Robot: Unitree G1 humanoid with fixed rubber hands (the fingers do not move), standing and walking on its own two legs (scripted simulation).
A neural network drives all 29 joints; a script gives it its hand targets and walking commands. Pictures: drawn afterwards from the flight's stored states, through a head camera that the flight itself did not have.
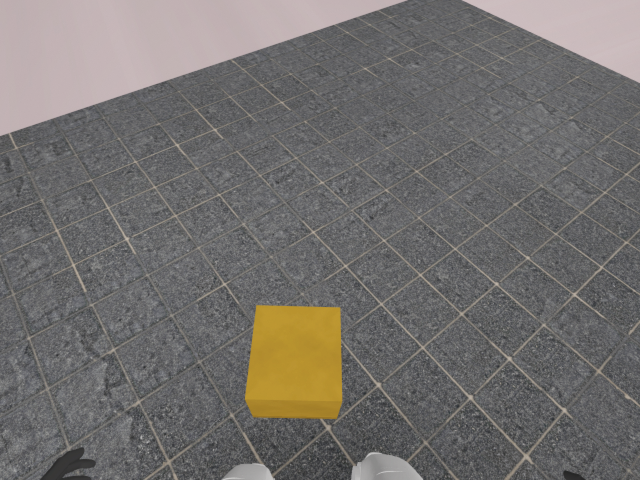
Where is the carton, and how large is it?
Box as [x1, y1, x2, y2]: [245, 305, 341, 418]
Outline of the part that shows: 256,305 245,393 245,400 252,415 259,417 336,418 341,403 339,307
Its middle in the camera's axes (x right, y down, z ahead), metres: -0.07 +0.35 +1.12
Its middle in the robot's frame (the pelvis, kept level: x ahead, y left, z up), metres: +0.47 +0.04 -0.64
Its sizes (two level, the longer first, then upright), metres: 0.262 0.245 0.200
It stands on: the floor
